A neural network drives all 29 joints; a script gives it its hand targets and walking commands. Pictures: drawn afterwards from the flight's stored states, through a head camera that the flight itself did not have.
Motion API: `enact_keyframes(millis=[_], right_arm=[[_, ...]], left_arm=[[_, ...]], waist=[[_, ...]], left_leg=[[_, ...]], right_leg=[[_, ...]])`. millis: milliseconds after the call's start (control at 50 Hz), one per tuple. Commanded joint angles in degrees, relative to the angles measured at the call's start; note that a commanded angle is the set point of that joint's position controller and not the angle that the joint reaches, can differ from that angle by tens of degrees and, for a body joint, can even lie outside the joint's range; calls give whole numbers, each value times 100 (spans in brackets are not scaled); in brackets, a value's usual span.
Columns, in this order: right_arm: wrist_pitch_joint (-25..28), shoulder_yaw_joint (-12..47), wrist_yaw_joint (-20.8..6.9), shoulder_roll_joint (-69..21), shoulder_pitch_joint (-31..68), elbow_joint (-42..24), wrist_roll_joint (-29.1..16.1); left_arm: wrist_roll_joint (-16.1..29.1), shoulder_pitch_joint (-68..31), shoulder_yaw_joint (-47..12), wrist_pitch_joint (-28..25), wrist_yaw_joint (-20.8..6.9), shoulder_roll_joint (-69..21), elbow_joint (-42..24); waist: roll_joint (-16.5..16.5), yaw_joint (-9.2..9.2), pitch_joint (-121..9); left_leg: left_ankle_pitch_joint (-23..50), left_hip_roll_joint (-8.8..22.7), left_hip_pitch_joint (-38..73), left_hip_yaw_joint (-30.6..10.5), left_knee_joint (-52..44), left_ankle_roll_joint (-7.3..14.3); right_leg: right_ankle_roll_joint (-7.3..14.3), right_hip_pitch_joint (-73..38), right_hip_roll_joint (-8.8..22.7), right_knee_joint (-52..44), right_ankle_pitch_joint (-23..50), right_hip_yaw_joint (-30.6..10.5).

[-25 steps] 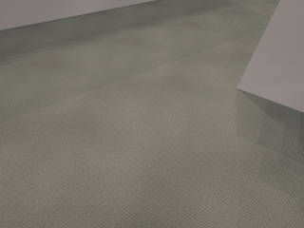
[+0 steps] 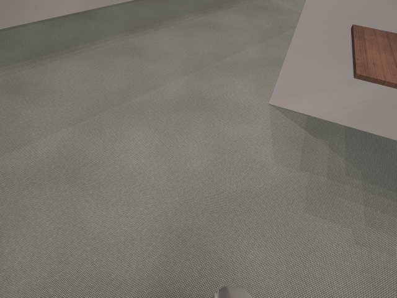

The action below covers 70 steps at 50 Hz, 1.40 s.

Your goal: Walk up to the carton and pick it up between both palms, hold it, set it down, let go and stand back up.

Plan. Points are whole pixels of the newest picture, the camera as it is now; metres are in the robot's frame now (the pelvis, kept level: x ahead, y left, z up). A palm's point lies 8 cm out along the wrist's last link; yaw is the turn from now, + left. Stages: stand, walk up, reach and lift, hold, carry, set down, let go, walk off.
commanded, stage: walk up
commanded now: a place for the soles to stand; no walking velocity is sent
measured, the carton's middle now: out of the picture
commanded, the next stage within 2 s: none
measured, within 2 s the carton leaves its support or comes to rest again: neither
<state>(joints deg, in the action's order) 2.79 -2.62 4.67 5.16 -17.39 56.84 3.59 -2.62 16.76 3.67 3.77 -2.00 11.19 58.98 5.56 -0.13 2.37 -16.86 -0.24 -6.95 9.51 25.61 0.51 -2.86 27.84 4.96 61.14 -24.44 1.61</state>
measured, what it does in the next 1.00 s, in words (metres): walks ahead, turning right: right foot, then left foot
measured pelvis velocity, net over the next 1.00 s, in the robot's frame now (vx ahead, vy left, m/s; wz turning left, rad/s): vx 0.30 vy -0.28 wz -0.74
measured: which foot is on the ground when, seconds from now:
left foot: down 0.00-0.28, up 0.30-0.68, down 0.70-1.00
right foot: up 0.00-0.22, down 0.24-0.72, up 0.74-1.00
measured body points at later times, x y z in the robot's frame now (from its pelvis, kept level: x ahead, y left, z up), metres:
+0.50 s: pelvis +0.13 -0.15 -0.02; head +0.16 -0.18 +0.42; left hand +0.33 +0.02 -0.13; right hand +0.21 -0.42 -0.13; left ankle +0.16 -0.03 -0.65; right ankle +0.15 -0.22 -0.73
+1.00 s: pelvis +0.30 -0.28 -0.02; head +0.30 -0.26 +0.43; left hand +0.58 -0.19 -0.12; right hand +0.20 -0.51 -0.12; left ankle +0.37 -0.13 -0.73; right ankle +0.29 -0.43 -0.69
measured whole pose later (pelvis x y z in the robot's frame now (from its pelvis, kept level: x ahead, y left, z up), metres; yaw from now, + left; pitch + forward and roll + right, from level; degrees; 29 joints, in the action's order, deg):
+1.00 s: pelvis +0.30 -0.28 -0.02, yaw -42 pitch -2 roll +5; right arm 6.7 -2.4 2.6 6.9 -20.7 40.1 2.5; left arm -2.2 11.2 4.8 1.7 -3.5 15.1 37.9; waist 7.8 -0.7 1.1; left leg -20.9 7.7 -8.2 19.1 34.4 -4.4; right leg -2.0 37.1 6.6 61.2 -20.8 -1.4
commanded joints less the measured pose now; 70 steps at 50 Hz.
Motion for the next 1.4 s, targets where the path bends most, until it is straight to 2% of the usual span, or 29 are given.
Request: enact_keyframes(millis=[0,80,160,200,240,260,280,300,320,400,500,560,620,680,700,720,740,760,800,880,960,1020,1060,1100,1120,1140,1160,1240,1380], right_arm=[[211,-244,51,831,319,-818,32],[230,-454,3,1067,225,-1221,68],[312,-521,-122,1300,180,-1545,38],[230,-536,-197,1480,255,-1764,21],[113,-434,-294,1396,424,-1946,28],[76,-284,-402,1038,368,-2108,-1],[60,-198,-535,790,485,-2517,-25],[33,-240,-576,1106,756,-2777,-55],[21,-207,-631,1089,929,-2888,-25],[157,-47,-573,881,508,-2832,-41],[132,33,-507,792,879,-2866,-55],[175,123,-487,653,1238,-2958,-68],[243,146,-476,477,1091,-2834,-109],[346,10,-375,512,126,-2521,-103],[399,-142,-306,772,-450,-2425,-64],[415,-289,-215,1240,-947,-2523,-32],[327,-358,-110,1444,-740,-2571,-73],[312,-330,-37,1240,-395,-2696,-114],[395,-170,3,847,30,-2809,-125],[650,-112,-116,761,243,-2560,-89],[608,-164,-223,988,607,-2479,-112],[384,-272,-331,1274,604,-2431,-156],[238,-273,-406,1355,310,-2350,-191],[102,-141,-557,1077,-34,-2318,-188],[59,6,-680,656,-56,-2589,-246],[-28,-29,-747,900,107,-2894,-233],[24,-23,-717,1041,757,-3200,-233],[32,0,-607,995,71,-2593,-196],[-90,89,-627,737,759,-2629,-98]], left_arm=[[-27,-995,68,-177,-178,303,-1193],[3,-1317,-42,-98,-302,238,-1602],[175,-1320,-103,-145,-370,232,-2119],[117,-1212,-44,-205,-373,394,-2367],[82,-245,101,-350,-298,691,-2250],[113,447,287,-454,-192,1106,-2156],[177,893,390,-489,-78,1490,-2240],[300,801,433,-444,18,1505,-2377],[327,489,387,-415,124,1399,-2575],[154,-364,218,-509,300,928,-2829],[89,-160,176,-708,280,627,-2679],[81,-96,191,-719,270,658,-2531],[99,-109,186,-694,173,688,-2402],[138,-42,191,-641,26,652,-2356],[164,11,135,-658,-30,430,-2395],[158,235,88,-668,-73,209,-2503],[12,82,191,-529,-41,672,-2598],[-103,-193,238,-438,-50,881,-2739],[-57,-565,147,-363,-68,715,-2710],[33,-653,26,-296,-126,305,-2752],[63,-868,-97,-394,-207,47,-2779],[17,-740,-120,-525,-259,15,-2711],[-32,-325,-43,-600,-196,135,-2595],[-33,725,208,-707,-28,577,-2361],[7,1128,391,-771,85,1162,-2540],[155,1037,444,-712,227,1405,-2707],[241,704,472,-692,356,1395,-3080],[49,-55,174,-821,481,451,-3102],[-6,226,159,-1062,437,326,-2632]], waist=[[-1286,-95,443],[-1272,-223,690],[-1264,-242,304],[-1111,-93,241],[-321,491,-138],[703,799,-603],[2039,959,-752],[1391,900,-792],[608,785,-639],[316,241,-804],[-302,267,-439],[-614,281,-258],[-411,188,-250],[-693,-225,-635],[-1161,-466,-1010],[-2228,-667,-1536],[-1830,-593,-1316],[-1409,-499,-772],[-877,-377,16],[-1241,-64,162],[-1482,103,236],[-1481,148,-1],[-1054,263,-219],[175,666,-862],[1558,836,-1196],[1242,774,-1251],[101,812,-872],[304,213,-998],[62,270,-586]], left_leg=[[-1121,2516,-34,-1803,-1959,1325],[-861,2474,-179,-880,-1823,1282],[-257,2492,275,-192,-1034,932],[-529,2467,-266,89,-698,741],[22,1985,-1039,770,1094,337],[150,1335,-1553,1011,3128,24],[-2162,286,-2917,644,4925,-283],[-2284,255,-3255,-412,5457,-229],[-1780,538,-3544,-826,5702,-159],[-910,978,-3002,-1109,5495,-61],[-716,881,-3187,-1054,4736,-175],[-363,906,-3110,-897,3359,-196],[53,565,-2057,-474,1994,-121],[880,271,88,-253,902,89],[541,739,1312,-875,573,293],[-1249,2602,2234,-3324,-420,851],[-2709,3385,1841,-4644,-1139,1500],[-3199,3439,1294,-4992,-1363,1678],[-2565,3130,567,-3624,-1354,1358],[-576,2725,-177,-1707,-1438,1029],[-7,2325,-848,-228,-1384,706],[90,2116,-925,363,-790,547],[26,1961,-1196,579,127,393],[368,1307,-1541,960,2580,69],[-1572,579,-2591,779,4593,-306],[-2381,155,-3142,-124,5510,-297],[-1516,542,-3594,-1113,5974,-140],[-937,955,-3251,-1120,5877,-101],[-575,912,-3489,-1035,3919,-241]], right_leg=[[-133,1534,711,462,209,-385],[-111,1301,841,-610,664,-38],[385,747,421,-1564,556,221],[502,-68,155,-1759,460,504],[700,-1682,-267,-2320,648,575],[1065,-2541,-369,-2758,239,-162],[1738,-2880,718,-3877,-549,-3004],[2097,-2647,1248,-4668,-1143,-4549],[1959,-2723,1166,-4716,-1441,-4309],[1826,-1725,845,-4317,-532,-3168],[2105,-1392,782,-4273,1067,-2912],[1912,-1424,504,-4179,1115,-2726],[1729,-1010,96,-3920,1595,-2294],[1377,-128,-375,-2738,1532,-1913],[1155,604,-695,-1691,975,-1568],[760,1570,-1357,354,-1103,-924],[528,1949,-1144,1448,-1304,-613],[382,2252,-849,2076,-1061,-692],[235,2561,-415,2242,-570,-772],[83,1996,152,1462,104,-859],[75,922,381,-523,540,-402],[180,-22,46,-1418,678,270],[248,-914,-191,-1881,1007,527],[517,-2190,-550,-2285,881,350],[1220,-2555,826,-3394,-104,-2343],[1965,-2422,1470,-4386,-1075,-4479],[1629,-2310,1401,-4534,-828,-4729],[1612,-1480,1343,-3968,595,-3287],[1813,-1344,1209,-4282,648,-2410]])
